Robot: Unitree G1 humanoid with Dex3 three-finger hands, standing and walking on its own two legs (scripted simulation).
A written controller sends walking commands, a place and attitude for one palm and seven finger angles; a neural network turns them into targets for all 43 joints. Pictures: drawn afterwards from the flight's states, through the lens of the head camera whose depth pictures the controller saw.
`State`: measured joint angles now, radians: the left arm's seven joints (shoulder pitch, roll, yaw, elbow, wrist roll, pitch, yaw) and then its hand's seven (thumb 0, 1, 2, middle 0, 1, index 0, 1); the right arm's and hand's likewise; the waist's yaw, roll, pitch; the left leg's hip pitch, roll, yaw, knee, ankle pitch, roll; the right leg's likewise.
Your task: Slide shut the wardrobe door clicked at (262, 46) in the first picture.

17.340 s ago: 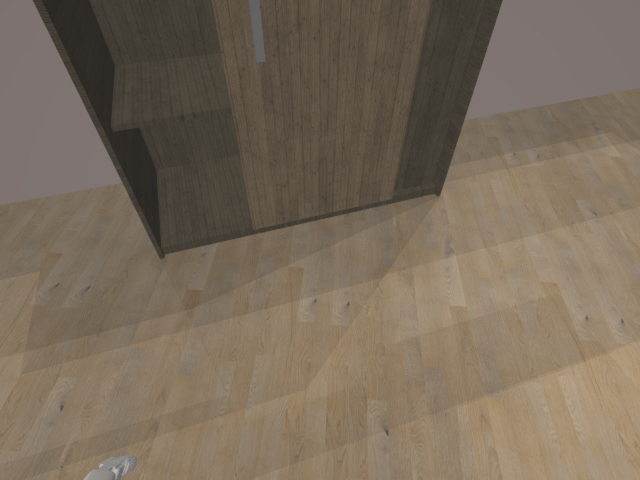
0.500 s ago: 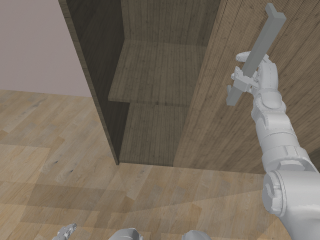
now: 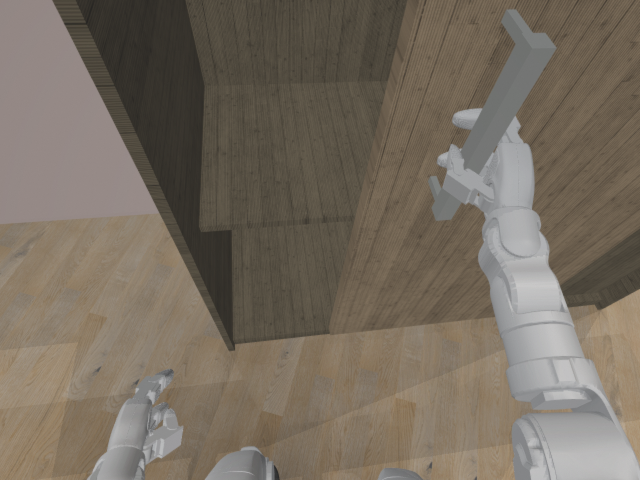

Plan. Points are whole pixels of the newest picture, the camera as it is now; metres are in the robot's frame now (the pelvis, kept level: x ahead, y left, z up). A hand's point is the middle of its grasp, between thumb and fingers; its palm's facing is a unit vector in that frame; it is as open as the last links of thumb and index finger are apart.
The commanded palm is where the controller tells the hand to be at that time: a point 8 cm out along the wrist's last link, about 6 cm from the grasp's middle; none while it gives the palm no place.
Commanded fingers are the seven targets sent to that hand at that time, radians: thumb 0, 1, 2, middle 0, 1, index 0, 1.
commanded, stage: step sideways, sliding the door along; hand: right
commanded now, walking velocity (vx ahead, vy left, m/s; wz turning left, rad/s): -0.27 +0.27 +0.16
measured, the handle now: (471, 134) +0.48 -0.19 +0.14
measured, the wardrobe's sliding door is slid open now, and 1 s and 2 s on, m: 0.29 0.01 0.00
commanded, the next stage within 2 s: stop walking and hold the door there in 1.62 s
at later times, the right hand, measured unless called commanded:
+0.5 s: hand (322, 187) +0.41 -0.01 +0.12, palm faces +0.06 +0.98 -0.20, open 6.3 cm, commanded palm +0.38 -0.02 +0.13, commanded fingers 0.00 -0.90 -0.90 0.45 1.40 0.45 1.40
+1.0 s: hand (215, 195) +0.39 +0.11 +0.12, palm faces +0.07 +0.98 -0.19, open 6.4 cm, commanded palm +0.37 +0.09 +0.13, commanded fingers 0.00 -0.90 -0.90 0.45 1.40 0.45 1.40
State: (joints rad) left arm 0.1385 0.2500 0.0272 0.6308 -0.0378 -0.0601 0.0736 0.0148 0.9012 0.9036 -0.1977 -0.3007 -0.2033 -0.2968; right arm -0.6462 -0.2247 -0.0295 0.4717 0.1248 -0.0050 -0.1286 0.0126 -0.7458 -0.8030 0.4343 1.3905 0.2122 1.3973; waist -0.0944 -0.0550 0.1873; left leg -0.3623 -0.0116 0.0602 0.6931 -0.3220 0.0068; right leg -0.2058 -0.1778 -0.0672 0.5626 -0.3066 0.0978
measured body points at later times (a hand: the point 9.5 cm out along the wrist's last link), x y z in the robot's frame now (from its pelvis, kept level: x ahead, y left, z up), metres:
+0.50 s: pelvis +0.04 +0.11 +0.00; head +0.12 +0.14 +0.44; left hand +0.27 +0.29 -0.11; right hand +0.40 -0.06 +0.13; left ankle +0.10 +0.18 -0.73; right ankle -0.01 -0.09 -0.71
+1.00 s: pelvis +0.00 +0.21 +0.00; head +0.03 +0.25 +0.44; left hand +0.13 +0.47 -0.12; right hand +0.39 +0.06 +0.13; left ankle +0.10 +0.24 -0.73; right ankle +0.00 +0.03 -0.69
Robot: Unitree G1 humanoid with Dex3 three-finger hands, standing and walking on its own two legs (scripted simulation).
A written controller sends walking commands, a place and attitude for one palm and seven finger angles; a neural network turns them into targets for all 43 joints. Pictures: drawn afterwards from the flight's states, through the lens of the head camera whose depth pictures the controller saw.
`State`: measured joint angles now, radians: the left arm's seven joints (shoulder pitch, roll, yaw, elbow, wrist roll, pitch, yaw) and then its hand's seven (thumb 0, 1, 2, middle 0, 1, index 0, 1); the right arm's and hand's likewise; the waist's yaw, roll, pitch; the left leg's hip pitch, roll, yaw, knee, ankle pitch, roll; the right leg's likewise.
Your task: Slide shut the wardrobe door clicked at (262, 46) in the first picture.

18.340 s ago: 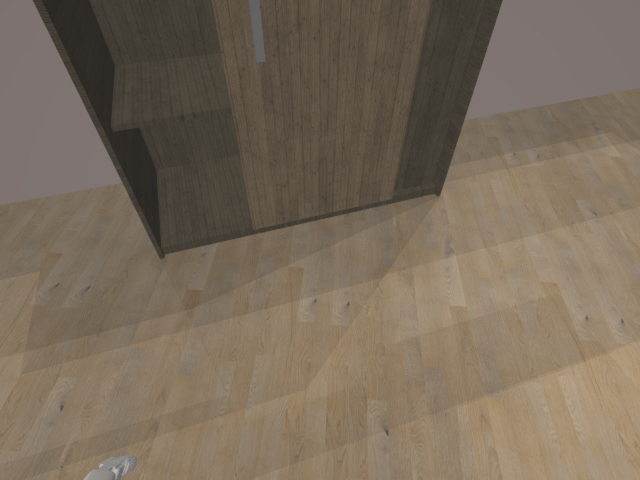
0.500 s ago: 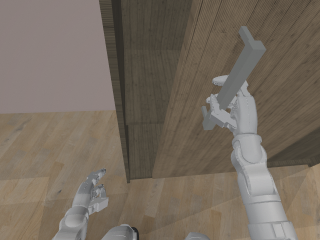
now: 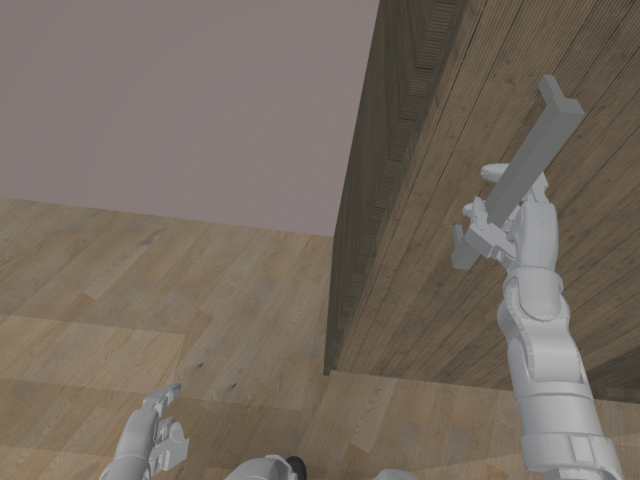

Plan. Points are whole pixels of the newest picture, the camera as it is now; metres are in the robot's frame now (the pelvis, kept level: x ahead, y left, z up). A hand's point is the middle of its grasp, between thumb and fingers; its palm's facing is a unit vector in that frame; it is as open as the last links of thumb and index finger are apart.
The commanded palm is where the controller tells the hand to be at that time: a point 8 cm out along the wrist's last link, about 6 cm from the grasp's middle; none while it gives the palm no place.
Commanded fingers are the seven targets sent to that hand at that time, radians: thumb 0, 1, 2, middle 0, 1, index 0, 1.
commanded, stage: step sideways, sliding the door along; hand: right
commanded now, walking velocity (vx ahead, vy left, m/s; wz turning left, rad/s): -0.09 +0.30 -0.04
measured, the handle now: (497, 187) +0.43 -0.19 +0.14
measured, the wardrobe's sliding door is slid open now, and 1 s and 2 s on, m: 0.01 0.00 0.00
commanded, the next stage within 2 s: stop walking and hold the door there in 0.62 s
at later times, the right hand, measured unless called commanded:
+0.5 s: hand (456, 217) +0.39 -0.13 +0.13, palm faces +0.43 +0.90 -0.08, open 6.7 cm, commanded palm +0.35 -0.10 +0.14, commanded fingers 0.00 -0.90 -0.90 0.45 1.40 0.45 1.40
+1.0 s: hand (462, 224) +0.38 -0.14 +0.13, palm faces +0.31 +0.93 -0.18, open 6.2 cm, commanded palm +0.35 -0.16 +0.14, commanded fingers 0.00 -0.90 -0.90 0.45 1.40 0.45 1.40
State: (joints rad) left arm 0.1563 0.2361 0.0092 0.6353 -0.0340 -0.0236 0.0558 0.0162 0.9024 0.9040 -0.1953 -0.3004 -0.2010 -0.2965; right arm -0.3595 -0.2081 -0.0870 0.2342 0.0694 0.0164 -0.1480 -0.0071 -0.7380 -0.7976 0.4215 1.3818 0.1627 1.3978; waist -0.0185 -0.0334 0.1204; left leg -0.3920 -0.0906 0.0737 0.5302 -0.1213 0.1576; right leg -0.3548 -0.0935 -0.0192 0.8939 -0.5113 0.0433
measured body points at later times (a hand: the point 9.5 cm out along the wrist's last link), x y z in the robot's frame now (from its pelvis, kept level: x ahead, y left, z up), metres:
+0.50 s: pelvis +0.01 +0.12 +0.00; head +0.05 +0.12 +0.45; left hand +0.21 +0.35 -0.10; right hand +0.36 -0.18 +0.14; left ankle +0.06 +0.21 -0.72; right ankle -0.01 -0.11 -0.72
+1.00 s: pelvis +0.03 +0.08 +0.01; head +0.06 +0.08 +0.45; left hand +0.22 +0.31 -0.09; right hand +0.36 -0.19 +0.14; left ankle +0.06 +0.21 -0.72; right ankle -0.01 -0.09 -0.72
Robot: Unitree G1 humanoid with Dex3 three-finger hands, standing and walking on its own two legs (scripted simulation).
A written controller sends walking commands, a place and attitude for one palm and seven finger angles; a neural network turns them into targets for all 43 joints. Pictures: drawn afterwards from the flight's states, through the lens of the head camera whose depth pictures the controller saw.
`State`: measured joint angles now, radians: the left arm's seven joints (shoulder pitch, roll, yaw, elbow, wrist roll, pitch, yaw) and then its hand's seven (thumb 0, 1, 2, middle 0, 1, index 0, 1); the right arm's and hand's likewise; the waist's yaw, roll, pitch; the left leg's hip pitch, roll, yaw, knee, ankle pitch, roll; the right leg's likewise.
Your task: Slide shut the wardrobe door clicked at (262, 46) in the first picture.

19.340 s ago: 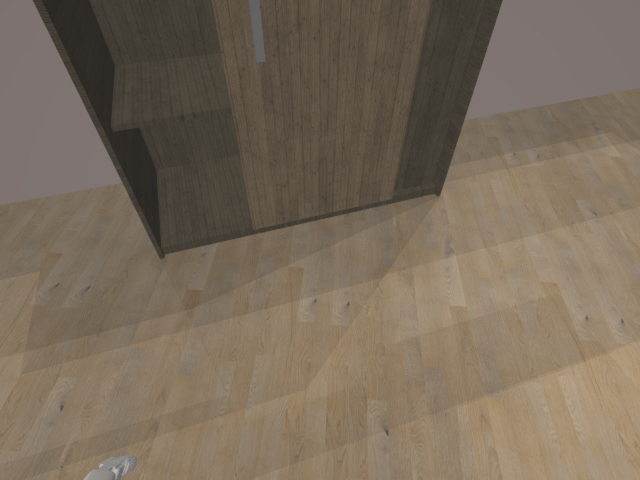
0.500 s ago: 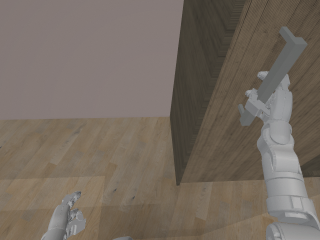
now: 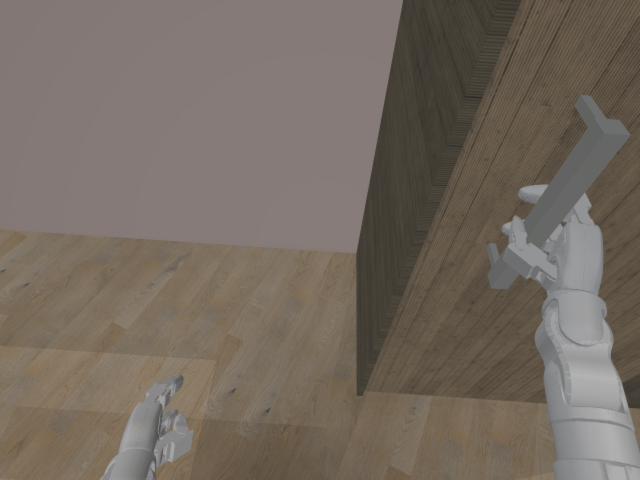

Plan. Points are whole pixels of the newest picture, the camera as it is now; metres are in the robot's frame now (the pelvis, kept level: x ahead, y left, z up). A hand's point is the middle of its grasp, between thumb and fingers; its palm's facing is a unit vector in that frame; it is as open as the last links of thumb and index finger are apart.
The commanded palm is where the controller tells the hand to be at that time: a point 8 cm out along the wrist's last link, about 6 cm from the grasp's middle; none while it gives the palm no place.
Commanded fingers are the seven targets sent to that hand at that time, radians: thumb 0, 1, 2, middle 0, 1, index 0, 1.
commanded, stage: stop walking and hold the door there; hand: right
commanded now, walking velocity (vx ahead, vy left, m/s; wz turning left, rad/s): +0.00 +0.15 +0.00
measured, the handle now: (535, 207) +0.41 -0.24 +0.14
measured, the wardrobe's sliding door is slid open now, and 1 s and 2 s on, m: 0.00 0.00 0.00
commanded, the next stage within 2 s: loosen the grip on the handle in 0.80 s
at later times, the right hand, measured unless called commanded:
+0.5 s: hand (518, 248) +0.36 -0.21 +0.12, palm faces +0.23 +0.96 -0.14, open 6.1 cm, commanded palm +0.33 -0.23 +0.13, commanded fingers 0.00 -0.90 -0.90 0.45 1.40 0.45 1.40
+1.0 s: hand (521, 244) +0.37 -0.22 +0.12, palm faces +0.19 +0.97 -0.12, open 6.6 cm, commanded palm +0.32 -0.25 +0.13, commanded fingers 0.00 -0.17 -0.55 0.45 1.40 0.45 1.40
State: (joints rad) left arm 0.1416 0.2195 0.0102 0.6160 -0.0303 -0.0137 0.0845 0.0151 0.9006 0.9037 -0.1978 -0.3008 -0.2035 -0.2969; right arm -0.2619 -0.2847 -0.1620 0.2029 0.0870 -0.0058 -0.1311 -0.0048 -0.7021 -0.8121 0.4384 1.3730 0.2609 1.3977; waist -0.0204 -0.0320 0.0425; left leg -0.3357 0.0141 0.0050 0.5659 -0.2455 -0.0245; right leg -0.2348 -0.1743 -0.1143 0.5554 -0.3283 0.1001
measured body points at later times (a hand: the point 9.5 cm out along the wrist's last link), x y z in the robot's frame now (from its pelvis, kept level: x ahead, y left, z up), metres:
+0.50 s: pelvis -0.01 -0.04 +0.00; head -0.02 -0.03 +0.45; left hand +0.14 +0.22 -0.09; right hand +0.34 -0.26 +0.13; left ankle +0.03 +0.13 -0.73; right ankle -0.03 -0.17 -0.73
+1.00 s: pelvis -0.02 -0.03 +0.01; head +0.00 -0.04 +0.46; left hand +0.15 +0.19 -0.09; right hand +0.35 -0.27 +0.12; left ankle +0.03 +0.13 -0.73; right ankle -0.03 -0.17 -0.73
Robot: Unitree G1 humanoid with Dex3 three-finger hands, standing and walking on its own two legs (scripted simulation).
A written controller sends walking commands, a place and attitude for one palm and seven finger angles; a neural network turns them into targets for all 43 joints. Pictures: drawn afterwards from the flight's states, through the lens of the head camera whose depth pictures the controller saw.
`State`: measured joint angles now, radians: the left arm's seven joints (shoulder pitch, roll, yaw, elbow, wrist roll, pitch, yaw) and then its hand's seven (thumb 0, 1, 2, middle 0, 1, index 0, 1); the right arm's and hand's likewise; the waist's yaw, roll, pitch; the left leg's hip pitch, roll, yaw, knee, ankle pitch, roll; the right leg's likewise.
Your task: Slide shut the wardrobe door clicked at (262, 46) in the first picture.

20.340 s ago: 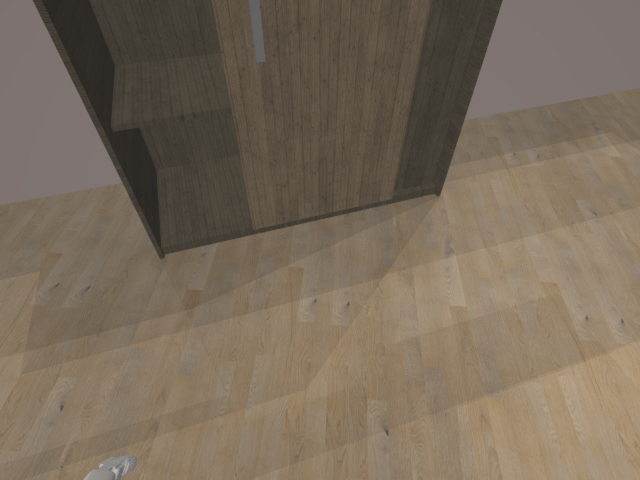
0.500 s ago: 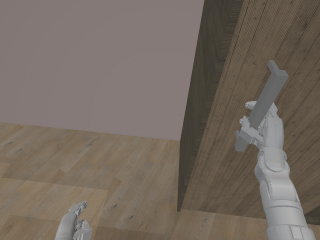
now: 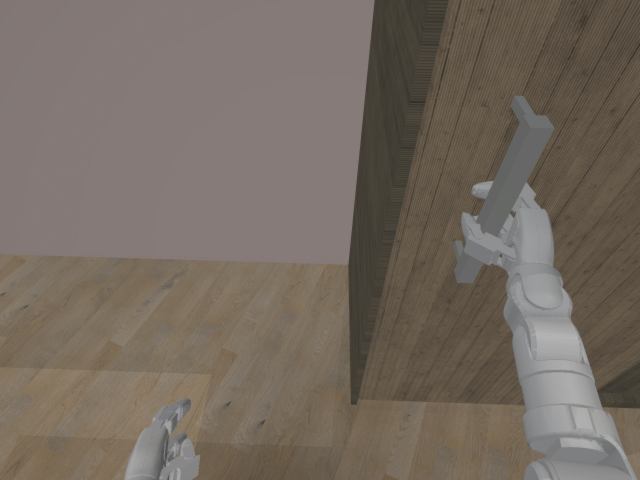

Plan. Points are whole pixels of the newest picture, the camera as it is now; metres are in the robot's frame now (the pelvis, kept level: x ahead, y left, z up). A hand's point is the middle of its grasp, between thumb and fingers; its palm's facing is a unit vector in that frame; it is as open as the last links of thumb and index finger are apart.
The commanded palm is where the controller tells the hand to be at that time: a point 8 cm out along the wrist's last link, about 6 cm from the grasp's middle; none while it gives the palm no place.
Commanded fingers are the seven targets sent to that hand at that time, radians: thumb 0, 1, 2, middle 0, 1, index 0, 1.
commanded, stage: loosen the grip on the handle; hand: right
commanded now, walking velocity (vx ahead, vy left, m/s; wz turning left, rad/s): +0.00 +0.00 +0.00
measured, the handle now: (488, 202) +0.43 -0.20 +0.13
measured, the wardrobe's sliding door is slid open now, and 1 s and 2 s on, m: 0.00 0.00 0.00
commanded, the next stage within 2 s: slip the hand off the handle in 0.48 s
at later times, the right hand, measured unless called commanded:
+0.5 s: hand (469, 240) +0.39 -0.17 +0.11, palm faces +0.21 +0.97 -0.13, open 14.2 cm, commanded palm +0.35 -0.21 +0.12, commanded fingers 0.00 0.55 -0.20 0.25 1.15 0.25 1.15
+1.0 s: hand (511, 245) +0.39 -0.23 +0.10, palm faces +0.21 +0.97 -0.14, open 14.7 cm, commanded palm +0.35 -0.27 +0.11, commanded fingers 0.00 0.55 -0.20 0.25 1.15 0.25 1.15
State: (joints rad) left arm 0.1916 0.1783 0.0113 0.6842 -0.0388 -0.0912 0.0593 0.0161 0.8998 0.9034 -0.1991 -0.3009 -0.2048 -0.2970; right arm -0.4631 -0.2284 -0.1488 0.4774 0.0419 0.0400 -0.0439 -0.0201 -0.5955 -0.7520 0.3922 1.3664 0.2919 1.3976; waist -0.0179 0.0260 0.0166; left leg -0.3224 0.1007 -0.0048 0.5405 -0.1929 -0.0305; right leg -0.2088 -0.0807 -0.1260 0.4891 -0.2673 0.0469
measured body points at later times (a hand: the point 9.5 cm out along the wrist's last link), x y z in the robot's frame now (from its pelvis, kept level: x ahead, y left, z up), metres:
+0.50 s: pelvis -0.01 +0.04 -0.01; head +0.01 +0.04 +0.44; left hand +0.10 +0.31 -0.11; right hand +0.37 -0.22 +0.12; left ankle +0.04 +0.17 -0.74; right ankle -0.01 -0.14 -0.74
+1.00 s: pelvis +0.00 +0.00 -0.01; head +0.02 +0.00 +0.44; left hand +0.13 +0.25 -0.11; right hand +0.37 -0.28 +0.11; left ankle +0.04 +0.16 -0.74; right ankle -0.01 -0.14 -0.74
